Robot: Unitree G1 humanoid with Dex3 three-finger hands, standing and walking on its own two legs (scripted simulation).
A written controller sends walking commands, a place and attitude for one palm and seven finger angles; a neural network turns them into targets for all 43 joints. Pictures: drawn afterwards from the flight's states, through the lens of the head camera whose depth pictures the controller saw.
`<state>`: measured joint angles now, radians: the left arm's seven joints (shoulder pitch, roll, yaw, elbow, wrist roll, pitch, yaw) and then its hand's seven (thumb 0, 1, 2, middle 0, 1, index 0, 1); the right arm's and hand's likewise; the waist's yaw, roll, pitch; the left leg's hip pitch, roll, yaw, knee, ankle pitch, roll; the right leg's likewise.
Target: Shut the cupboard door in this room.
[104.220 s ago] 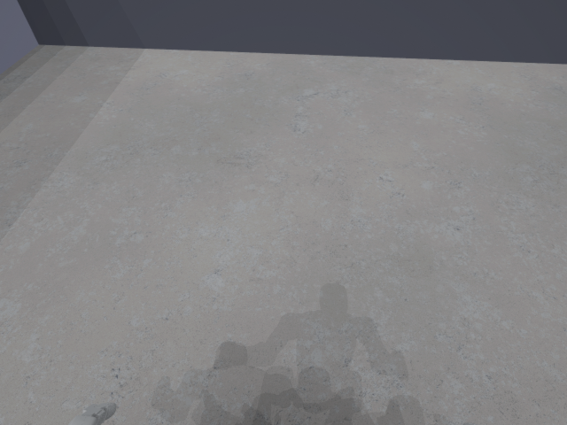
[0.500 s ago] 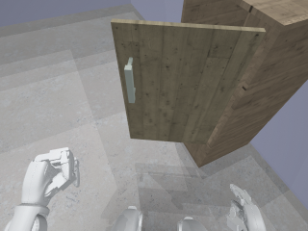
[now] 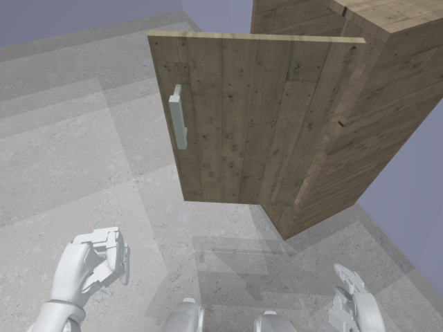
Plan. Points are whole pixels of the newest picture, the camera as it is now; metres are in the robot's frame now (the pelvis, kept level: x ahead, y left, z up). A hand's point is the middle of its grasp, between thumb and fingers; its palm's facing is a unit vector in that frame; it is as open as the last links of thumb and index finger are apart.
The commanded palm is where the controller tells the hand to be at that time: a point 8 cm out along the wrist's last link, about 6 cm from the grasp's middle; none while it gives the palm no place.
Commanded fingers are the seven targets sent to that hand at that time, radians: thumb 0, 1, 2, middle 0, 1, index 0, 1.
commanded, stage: bring the fist close to the handle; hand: left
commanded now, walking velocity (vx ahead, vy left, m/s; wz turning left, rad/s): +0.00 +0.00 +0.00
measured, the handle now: (180, 118) +0.53 +0.13 +0.06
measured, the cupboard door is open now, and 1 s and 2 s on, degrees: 60 60 56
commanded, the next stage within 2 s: push the door shut along its arc in 1.34 s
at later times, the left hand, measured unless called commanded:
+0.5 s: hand (156, 194) +0.34 +0.14 +0.06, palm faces -0.02 -1.00 -0.02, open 3.1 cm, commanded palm +0.32 +0.18 +0.06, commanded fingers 0.00 0.90 0.90 -1.30 -1.50 -1.30 -1.50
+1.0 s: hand (194, 158) +0.42 +0.09 +0.06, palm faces -0.01 -1.00 -0.01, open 3.1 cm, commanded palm +0.40 +0.14 +0.06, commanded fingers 0.00 0.90 0.90 -1.30 -1.50 -1.30 -1.50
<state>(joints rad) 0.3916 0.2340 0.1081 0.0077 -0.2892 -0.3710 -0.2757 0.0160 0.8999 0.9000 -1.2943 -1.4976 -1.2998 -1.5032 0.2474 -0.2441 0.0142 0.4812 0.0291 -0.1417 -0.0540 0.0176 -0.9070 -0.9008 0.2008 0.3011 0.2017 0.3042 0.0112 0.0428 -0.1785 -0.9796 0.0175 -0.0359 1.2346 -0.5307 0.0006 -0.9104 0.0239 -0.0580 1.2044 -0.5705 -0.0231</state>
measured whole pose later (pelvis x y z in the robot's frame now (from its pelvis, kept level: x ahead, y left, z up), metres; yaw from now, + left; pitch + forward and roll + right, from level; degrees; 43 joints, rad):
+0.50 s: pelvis +0.00 +0.01 +0.01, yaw +0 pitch +17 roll -2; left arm -0.08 0.18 0.05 0.29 -0.16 -0.35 -0.05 0.02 0.90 0.90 -1.29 -1.50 -1.30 -1.50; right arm 0.28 -0.24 0.02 0.55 0.01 -0.09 -0.01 0.02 -0.91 -0.90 0.20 0.30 0.20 0.30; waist -0.03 0.03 -0.17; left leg -0.98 0.01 -0.01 1.19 -0.51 0.01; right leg -0.91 0.02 -0.04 1.16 -0.55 -0.01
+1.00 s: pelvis +0.00 +0.00 +0.01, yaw -1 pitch +19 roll +0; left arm -0.51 0.14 0.10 0.76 -0.10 -0.42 0.05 0.02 0.90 0.90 -1.30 -1.50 -1.30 -1.50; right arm 0.28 -0.23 0.00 0.62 -0.01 -0.02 0.02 0.01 -0.91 -0.90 0.20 0.30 0.20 0.30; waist -0.08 0.03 -0.16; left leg -1.01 0.02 0.00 1.17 -0.49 0.00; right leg -0.97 0.02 -0.02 1.17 -0.54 -0.03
